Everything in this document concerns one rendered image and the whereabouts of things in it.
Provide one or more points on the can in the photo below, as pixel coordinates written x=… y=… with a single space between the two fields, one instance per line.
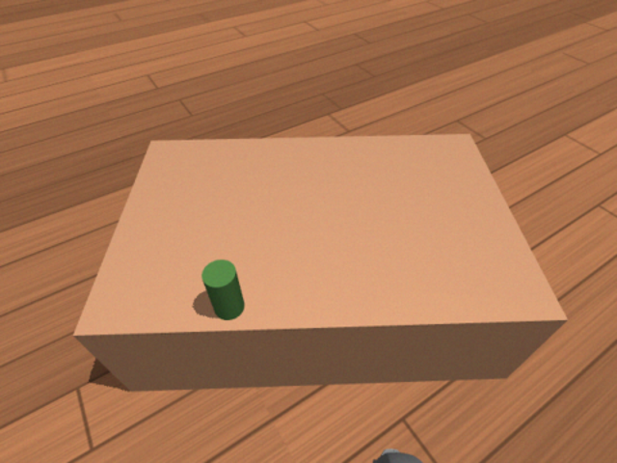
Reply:
x=222 y=285

